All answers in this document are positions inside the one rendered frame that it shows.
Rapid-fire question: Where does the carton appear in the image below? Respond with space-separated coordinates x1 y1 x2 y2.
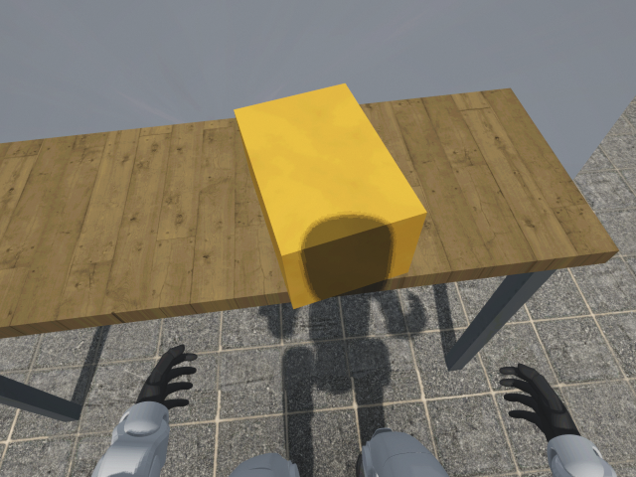
234 83 427 309

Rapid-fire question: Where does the robot left forearm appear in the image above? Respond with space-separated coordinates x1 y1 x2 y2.
91 401 170 477

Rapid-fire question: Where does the robot right forearm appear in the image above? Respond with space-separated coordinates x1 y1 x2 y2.
547 434 617 477

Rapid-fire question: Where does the right robot hand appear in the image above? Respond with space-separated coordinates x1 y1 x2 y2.
499 363 581 443

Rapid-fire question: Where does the left robot hand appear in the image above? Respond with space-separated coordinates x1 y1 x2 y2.
136 344 198 409

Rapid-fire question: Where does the right robot shin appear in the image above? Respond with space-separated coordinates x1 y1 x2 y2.
371 428 392 439

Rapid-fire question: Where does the table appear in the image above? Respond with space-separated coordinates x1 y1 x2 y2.
0 88 619 422

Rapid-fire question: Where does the right robot thigh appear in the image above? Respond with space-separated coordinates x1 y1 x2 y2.
362 431 449 477

